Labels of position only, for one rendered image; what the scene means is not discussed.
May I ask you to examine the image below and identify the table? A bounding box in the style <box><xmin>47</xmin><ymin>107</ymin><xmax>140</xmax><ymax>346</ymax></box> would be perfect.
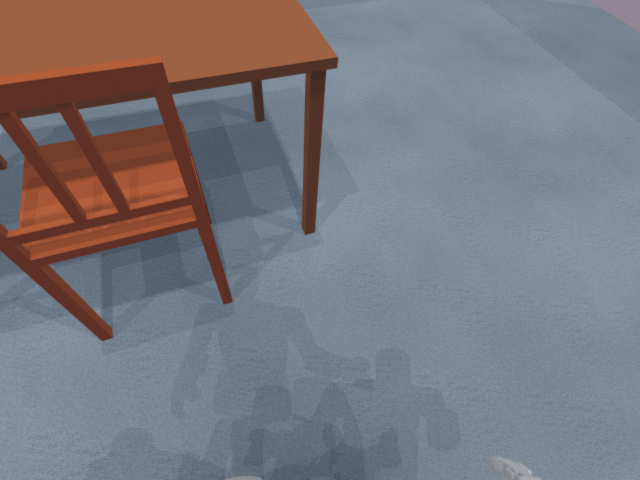
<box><xmin>0</xmin><ymin>0</ymin><xmax>338</xmax><ymax>235</ymax></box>

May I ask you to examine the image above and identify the right robot hand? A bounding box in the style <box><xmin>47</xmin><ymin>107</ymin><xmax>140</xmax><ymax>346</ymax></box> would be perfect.
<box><xmin>490</xmin><ymin>456</ymin><xmax>542</xmax><ymax>480</ymax></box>

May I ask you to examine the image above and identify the chair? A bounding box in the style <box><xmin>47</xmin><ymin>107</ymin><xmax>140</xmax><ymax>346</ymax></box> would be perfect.
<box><xmin>0</xmin><ymin>55</ymin><xmax>233</xmax><ymax>341</ymax></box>

